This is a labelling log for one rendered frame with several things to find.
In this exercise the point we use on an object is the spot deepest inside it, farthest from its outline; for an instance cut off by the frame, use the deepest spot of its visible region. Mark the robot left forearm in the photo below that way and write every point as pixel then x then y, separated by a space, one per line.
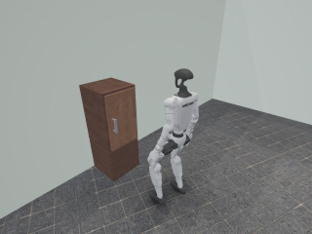
pixel 163 139

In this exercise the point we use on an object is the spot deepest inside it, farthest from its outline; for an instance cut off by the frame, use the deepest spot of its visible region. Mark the cupboard door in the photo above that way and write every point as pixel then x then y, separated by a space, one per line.
pixel 122 107

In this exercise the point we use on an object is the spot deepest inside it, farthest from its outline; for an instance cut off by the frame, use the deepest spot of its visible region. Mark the left robot thigh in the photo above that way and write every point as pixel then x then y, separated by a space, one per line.
pixel 168 148

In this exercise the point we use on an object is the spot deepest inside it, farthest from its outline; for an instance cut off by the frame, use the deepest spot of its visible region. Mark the robot left hand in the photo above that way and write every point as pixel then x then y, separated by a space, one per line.
pixel 153 156

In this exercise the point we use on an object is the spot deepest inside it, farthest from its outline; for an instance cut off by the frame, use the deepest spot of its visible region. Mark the robot right hand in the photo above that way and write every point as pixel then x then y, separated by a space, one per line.
pixel 190 136

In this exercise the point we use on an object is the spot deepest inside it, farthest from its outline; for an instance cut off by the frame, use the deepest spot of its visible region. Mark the robot left upper arm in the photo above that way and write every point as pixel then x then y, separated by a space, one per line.
pixel 170 105

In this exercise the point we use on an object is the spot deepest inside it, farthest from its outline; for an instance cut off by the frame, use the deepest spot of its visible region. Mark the robot right upper arm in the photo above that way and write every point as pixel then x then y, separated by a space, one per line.
pixel 195 112

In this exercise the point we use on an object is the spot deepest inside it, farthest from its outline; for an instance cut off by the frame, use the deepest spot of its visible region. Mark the robot right forearm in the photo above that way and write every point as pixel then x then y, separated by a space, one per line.
pixel 191 126

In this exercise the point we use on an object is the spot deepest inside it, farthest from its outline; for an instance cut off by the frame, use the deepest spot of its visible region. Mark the handle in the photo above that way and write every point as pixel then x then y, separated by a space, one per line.
pixel 115 126

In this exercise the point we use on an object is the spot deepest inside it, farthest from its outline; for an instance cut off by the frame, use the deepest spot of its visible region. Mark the humanoid robot torso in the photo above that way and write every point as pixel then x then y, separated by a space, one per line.
pixel 183 114

